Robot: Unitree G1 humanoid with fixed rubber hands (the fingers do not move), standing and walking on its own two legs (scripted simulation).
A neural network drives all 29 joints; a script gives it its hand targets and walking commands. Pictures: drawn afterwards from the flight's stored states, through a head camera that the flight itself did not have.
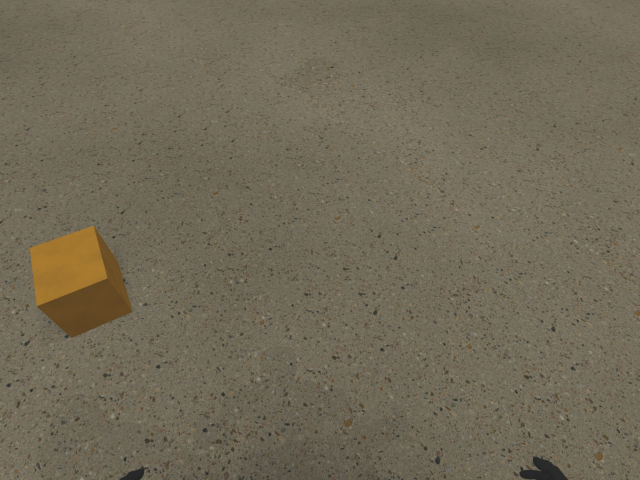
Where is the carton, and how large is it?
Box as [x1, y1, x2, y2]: [30, 226, 131, 337]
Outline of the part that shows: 93,226 30,248 37,306 71,337 131,311 117,261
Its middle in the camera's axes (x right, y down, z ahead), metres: -0.81 +0.15 +1.31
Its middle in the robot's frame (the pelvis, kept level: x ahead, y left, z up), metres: +0.80 +0.83 -0.64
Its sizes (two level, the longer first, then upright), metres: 0.248 0.197 0.210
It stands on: the floor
